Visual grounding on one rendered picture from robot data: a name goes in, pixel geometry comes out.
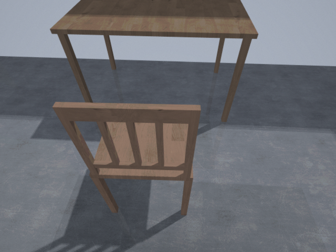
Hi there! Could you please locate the chair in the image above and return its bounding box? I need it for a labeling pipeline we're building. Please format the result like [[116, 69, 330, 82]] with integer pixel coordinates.
[[52, 102, 201, 215]]

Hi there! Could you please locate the table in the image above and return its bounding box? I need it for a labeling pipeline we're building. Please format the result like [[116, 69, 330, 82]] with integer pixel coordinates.
[[50, 0, 258, 122]]

